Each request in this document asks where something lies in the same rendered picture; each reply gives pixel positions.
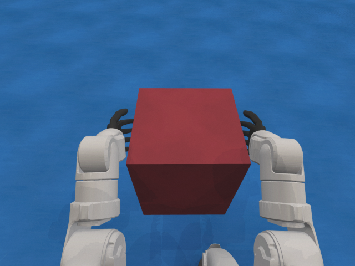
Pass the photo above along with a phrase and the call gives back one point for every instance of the right robot forearm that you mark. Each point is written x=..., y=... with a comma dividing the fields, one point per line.
x=282, y=173

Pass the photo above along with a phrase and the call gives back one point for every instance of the carton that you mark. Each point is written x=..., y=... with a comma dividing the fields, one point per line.
x=187, y=153

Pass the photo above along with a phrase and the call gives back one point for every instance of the right robot hand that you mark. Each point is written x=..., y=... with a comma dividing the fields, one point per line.
x=257, y=126

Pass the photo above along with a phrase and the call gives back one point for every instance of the robot right upper arm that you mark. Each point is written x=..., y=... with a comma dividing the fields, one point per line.
x=285, y=248

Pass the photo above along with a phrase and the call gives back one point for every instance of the right robot thigh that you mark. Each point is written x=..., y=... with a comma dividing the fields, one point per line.
x=217, y=257

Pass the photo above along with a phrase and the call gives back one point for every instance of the left robot forearm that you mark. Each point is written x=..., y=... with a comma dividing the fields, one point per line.
x=96, y=197

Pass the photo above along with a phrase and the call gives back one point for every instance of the right robot shin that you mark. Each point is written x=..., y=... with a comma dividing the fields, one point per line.
x=214, y=246

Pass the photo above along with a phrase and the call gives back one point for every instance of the robot left upper arm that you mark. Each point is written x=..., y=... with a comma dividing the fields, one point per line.
x=95, y=247

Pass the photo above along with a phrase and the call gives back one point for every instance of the left robot hand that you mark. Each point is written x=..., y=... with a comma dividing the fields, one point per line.
x=116, y=124

